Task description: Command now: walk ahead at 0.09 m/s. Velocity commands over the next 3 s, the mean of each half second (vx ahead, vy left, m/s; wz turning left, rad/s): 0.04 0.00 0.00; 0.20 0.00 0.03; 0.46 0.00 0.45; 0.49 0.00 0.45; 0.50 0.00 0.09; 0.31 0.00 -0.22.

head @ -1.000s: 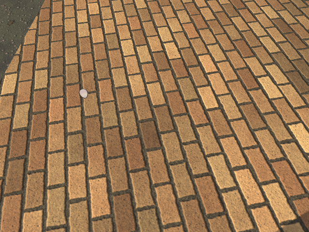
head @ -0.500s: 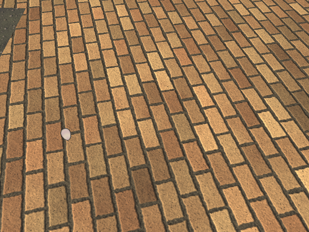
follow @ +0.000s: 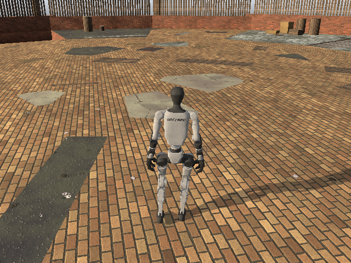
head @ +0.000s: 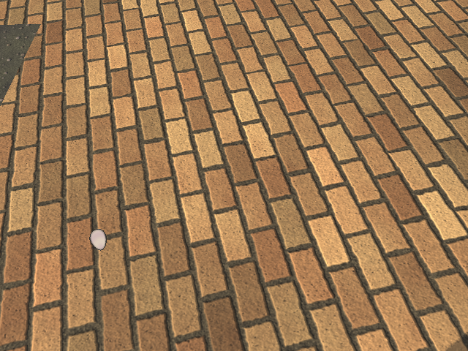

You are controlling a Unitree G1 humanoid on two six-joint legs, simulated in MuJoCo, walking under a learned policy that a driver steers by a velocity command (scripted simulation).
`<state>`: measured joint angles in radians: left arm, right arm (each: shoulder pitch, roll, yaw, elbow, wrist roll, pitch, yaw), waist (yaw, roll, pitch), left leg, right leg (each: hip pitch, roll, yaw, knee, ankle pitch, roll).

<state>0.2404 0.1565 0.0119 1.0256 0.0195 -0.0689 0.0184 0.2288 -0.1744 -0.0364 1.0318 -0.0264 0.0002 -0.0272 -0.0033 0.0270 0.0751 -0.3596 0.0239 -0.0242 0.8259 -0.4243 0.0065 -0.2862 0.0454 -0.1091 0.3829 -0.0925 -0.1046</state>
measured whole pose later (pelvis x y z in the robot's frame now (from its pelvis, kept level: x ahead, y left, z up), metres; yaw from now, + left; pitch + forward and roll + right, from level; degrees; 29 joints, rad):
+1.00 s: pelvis +0.12 -0.01 -0.01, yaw +2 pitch +0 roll +0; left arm 0.30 0.18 0.06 1.02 0.02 -0.09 0.00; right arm 0.45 -0.18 -0.05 1.13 -0.02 -0.04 -0.01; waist 0.00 0.04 0.00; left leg -0.20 0.01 -0.02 0.77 -0.44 0.07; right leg -0.23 0.01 -0.11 0.52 -0.28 -0.07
